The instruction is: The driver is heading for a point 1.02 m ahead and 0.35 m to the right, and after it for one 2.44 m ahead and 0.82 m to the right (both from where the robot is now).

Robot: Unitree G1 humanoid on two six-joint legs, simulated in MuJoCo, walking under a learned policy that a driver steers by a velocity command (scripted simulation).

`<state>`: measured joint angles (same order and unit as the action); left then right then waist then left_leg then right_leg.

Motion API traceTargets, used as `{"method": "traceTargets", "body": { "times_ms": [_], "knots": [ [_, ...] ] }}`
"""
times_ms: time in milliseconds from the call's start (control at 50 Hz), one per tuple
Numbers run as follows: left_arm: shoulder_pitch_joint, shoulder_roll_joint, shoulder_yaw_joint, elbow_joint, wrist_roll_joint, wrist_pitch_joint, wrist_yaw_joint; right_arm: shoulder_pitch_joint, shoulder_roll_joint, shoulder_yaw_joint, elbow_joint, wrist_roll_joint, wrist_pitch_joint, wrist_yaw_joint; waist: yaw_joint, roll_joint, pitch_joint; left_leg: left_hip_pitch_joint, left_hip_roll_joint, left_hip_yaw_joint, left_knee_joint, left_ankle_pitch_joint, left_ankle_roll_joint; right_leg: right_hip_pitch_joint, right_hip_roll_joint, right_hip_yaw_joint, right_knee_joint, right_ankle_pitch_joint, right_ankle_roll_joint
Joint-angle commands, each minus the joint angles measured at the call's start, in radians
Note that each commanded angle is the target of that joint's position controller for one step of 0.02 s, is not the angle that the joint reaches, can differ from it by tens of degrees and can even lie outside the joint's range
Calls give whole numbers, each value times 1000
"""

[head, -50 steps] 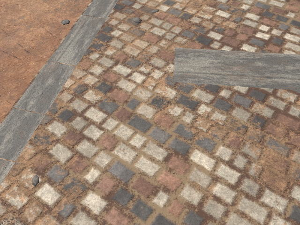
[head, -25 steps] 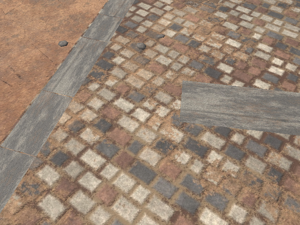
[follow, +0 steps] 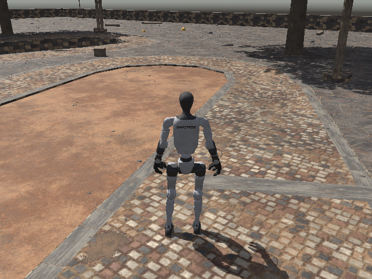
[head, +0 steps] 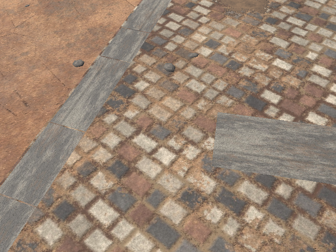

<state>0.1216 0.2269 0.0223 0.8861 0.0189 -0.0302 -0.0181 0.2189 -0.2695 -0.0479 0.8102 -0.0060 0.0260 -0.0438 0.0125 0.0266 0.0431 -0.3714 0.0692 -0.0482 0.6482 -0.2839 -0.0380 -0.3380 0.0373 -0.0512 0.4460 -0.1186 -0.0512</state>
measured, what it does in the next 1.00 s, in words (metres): walks ahead, turning right: left foot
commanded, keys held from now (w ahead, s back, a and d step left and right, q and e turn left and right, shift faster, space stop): no key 0.22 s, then e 0.14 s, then w+e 0.64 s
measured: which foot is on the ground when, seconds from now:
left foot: up 0.00-0.02, down 0.04-0.58, up 0.60-1.00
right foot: down 0.00-1.00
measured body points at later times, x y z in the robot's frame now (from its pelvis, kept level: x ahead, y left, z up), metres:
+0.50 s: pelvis +0.07 +0.01 -0.01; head +0.08 +0.00 +0.44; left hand +0.21 +0.28 -0.12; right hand +0.11 -0.28 -0.14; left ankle +0.04 +0.15 -0.73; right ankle +0.06 -0.09 -0.71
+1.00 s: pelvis +0.26 -0.06 +0.00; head +0.29 -0.09 +0.45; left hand +0.33 +0.22 -0.12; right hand +0.43 -0.37 -0.07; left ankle +0.47 +0.00 -0.71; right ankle +0.08 -0.11 -0.73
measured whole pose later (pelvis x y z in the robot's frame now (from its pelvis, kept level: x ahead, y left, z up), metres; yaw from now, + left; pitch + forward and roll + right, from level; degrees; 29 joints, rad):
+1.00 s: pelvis +0.26 -0.06 +0.00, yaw -23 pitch +3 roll +1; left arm 0.45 0.25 0.07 0.88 -0.03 -0.04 0.03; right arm -0.08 -0.26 -0.05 0.73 0.02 -0.12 0.03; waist 0.10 0.03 0.02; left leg -0.55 -0.01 -0.05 0.46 0.03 -0.02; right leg 0.04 0.06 0.19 0.32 -0.40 -0.07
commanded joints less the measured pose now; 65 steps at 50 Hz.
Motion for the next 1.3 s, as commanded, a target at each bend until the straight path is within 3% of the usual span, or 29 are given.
{"method": "traceTargets", "body": {
  "times_ms": [20, 40, 60, 100, 200, 320, 360, 420, 460, 500, 560, 580, 600, 620, 640, 680, 720, 800, 860, 940, 1000, 1040, 1060, 1080, 1100, 1120, 1140, 1200, 1300],
  "knots": [
    [-67, 109, 15, -49, -8, -2, 7, 98, -72, -21, -8, -21, 0, 1, -53, -116, -102, 265, -7, 21, -159, 128, 31, -86, -185, 180, -189, -358, -66],
    [-45, 95, 8, -38, -2, 0, 6, 77, -99, -22, -23, -26, -3, -2, -38, -78, -65, 250, 48, -44, -227, 128, 54, -95, -152, 167, -156, -409, -20],
    [1, 105, 15, -35, -1, 2, 6, 42, -171, -39, -17, -13, -3, -6, 25, 35, -21, 141, 53, -58, -231, -21, 81, -61, -83, 104, -130, -368, 15],
    [-18, 116, 18, -24, -3, 10, 17, 21, -94, -25, -2, -17, -22, 2, 11, 78, -1, 4, 22, -44, -287, -166, 62, 77, -68, 68, -58, -233, 31],
    [2, 106, 17, 16, -4, 15, 27, 31, -79, -19, 36, -3, -58, 7, 4, 40, -54, 101, 9, -21, -231, 118, 37, 117, -73, 61, -14, -34, 16],
    [-63, 152, 41, -6, -34, 30, 29, 59, -136, -45, 51, 6, -40, -25, -32, 0, -75, 198, 15, 17, -151, 245, 69, 14, -56, 80, 86, 133, -8],
    [-60, 139, 46, -18, -34, 39, 32, 80, -143, -55, 52, 4, -30, -38, -38, 27, -81, 218, 68, -18, -158, 304, 106, -42, -39, 76, 157, 123, -2],
    [-58, 105, 46, -46, -31, 49, 21, 80, -165, -68, 34, 13, -35, -42, -60, 173, -82, 268, 291, -245, -302, -33, 240, -198, -22, 7, 391, -366, 11],
    [-119, 121, 50, -94, -46, 44, 2, 59, -174, -71, 19, 10, -63, -35, -74, 129, 9, 254, 372, -330, -386, -193, 273, -318, -110, 79, 499, -486, -7],
    [-93, 125, 51, -90, -55, 35, -9, -19, -190, -78, 8, 26, -76, -25, -41, 110, 31, 212, 313, -207, -398, -193, 207, -228, -126, 54, 372, -399, -19],
    [168, 134, 80, 24, -43, 31, -14, -92, -169, -74, 5, 20, -69, 4, 78, 68, -40, -29, 148, 82, -191, -91, 115, 262, 33, -127, 177, -161, -14],
    [263, 184, 106, 44, -48, 28, -11, -89, -116, -58, 1, 9, -75, 11, 120, -77, -63, -131, 87, 188, 96, -12, 61, 402, -6, -2, 88, -189, -58],
    [313, 344, 133, 16, -43, 9, -1, -127, -25, -30, -78, -10, -94, 15, 101, -429, -86, -423, -68, 173, 499, -298, -24, 510, -309, 654, -144, -246, -245],
    [322, 288, 106, 0, -28, -19, -12, -166, -65, -34, -96, 29, -124, 20, 117, -273, -128, -538, -80, -15, 632, -324, 1, 521, -407, 890, -278, -411, -353],
    [271, 242, 91, -11, -28, -41, -11, -185, -101, -41, -99, 59, -146, 29, 84, -183, -40, -612, -29, -39, 659, -242, 37, 491, -410, 836, -272, -426, -330],
    [168, 192, 73, -49, -39, -51, -4, -151, -129, -50, -62, 18, -164, 27, 26, -65, 6, -536, 31, -41, 538, -62, 59, 385, -326, 609, -230, -228, -240],
    [159, 172, 64, -66, -32, -47, 10, -148, -138, -60, -52, 0, -159, 32, 5, -91, -4, -409, 33, -26, 386, 48, 45, 321, -254, 461, -254, -62, -195],
    [242, 191, 71, -58, -39, -39, 39, -258, -63, -38, -89, 2, -149, 45, 26, -80, -2, -335, -35, 18, 89, 228, 2, 284, -187, 321, -252, 155, -169],
    [288, 195, 75, -53, -40, -32, 47, -359, -40, -24, -126, 16, -150, 62, 59, -119, 16, -243, -73, 32, -79, 339, -6, 215, -173, 310, -257, 102, -149],
    [323, 189, 82, -46, -51, -26, 50, -406, -72, -27, -160, 24, -158, 73, 65, -125, 27, -190, -76, -7, -171, 364, 8, 256, -209, 378, -212, 81, -134],
    [308, 197, 93, -58, -45, -14, 55, -336, -116, -41, -151, 23, -169, 72, 20, -159, -3, -78, -87, 1, -195, 261, 43, 303, -225, 411, -116, 245, -112],
    [255, 176, 85, -99, -32, -8, 47, -91, -183, -72, -101, 4, -175, 58, -104, -160, -182, 298, -40, -22, -198, 266, 121, 220, -122, 363, 185, 425, -55],
    [253, 124, 67, -137, -6, -8, 48, 78, -255, -85, -89, -16, -167, 46, -148, -22, -357, 593, 157, -217, -144, 336, 179, 46, -26, 289, 489, 138, -10],
    [436, 43, 47, -154, -43, -15, 46, 67, -268, -82, -70, -25, -156, 58, -29, 361, -481, 831, 386, -672, -254, 338, 335, -273, 86, 250, 780, -541, 42],
    [415, 173, 72, -118, -57, -10, 51, 12, -148, -55, -101, -8, -148, 58, -45, 205, -377, 725, 351, -621, -279, 315, 301, -335, -5, 275, 881, -501, 55],
    [309, 216, 86, -136, -55, -1, 53, -44, -93, -40, -110, 1, -141, 54, -58, 105, -239, 569, 301, -418, -275, 436, 266, -344, -29, 230, 880, -429, 67],
    [268, 206, 88, -142, -44, 7, 58, -84, -83, -32, -102, -3, -135, 57, -33, 15, -167, 426, 253, -290, -282, 582, 255, -304, -63, 196, 858, -382, 81],
    [271, 129, 82, -162, -38, 32, 54, -125, -80, -28, -62, -22, -135, 65, 25, 68, -106, 183, 186, -120, -354, 691, 268, -168, -99, 157, 725, -338, 87],
    [182, 91, 54, -214, -21, 40, 41, -162, -149, -45, -25, 2, -118, 51, 25, 72, -149, 138, 179, -1, -395, 716, 285, -45, -104, 109, 378, -134, 87]
  ]
}}
Keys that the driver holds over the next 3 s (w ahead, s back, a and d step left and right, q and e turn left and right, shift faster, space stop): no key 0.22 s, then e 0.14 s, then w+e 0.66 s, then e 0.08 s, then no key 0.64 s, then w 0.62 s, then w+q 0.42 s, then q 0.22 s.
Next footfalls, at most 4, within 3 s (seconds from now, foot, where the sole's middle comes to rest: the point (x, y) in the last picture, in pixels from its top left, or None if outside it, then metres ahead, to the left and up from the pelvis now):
0.04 left None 0.08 0.15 -0.77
1.04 left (190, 241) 0.52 -0.04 -0.77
1.46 right None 0.44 -0.28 -0.77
2.38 right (289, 196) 0.71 -0.47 -0.77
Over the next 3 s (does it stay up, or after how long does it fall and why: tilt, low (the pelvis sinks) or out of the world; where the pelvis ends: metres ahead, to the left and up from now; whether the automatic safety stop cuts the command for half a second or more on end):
stays up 0.91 -0.39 -0.02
